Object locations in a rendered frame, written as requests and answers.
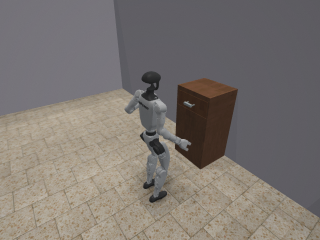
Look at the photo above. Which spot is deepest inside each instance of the robot right forearm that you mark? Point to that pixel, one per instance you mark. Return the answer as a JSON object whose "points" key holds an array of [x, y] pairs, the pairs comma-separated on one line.
{"points": [[169, 136]]}

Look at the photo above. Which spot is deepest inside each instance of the handle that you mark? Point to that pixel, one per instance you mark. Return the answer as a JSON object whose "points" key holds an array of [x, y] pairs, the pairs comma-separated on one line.
{"points": [[188, 104]]}

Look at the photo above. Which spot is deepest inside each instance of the left robot upper arm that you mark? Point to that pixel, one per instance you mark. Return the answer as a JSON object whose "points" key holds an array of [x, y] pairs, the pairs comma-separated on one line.
{"points": [[133, 102]]}

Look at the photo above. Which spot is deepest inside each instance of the drawer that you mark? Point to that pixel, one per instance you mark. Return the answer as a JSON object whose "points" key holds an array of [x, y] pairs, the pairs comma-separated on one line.
{"points": [[200, 106]]}

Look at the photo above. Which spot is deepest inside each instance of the left robot shin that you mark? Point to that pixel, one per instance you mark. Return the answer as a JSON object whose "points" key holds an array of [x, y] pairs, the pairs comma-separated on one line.
{"points": [[150, 169]]}

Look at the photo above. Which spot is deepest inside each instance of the robot right hand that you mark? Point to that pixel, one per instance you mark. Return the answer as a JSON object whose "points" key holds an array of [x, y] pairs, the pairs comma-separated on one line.
{"points": [[184, 144]]}

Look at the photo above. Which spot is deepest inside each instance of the cabinet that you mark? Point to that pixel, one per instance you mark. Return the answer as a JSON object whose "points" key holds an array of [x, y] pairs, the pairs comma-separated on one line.
{"points": [[208, 136]]}

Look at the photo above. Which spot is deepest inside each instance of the humanoid robot torso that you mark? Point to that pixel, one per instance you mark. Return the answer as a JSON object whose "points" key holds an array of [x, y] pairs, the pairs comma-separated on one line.
{"points": [[148, 118]]}

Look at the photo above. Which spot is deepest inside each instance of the right robot upper arm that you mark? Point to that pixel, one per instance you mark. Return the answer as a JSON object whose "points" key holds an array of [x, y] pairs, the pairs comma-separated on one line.
{"points": [[160, 109]]}

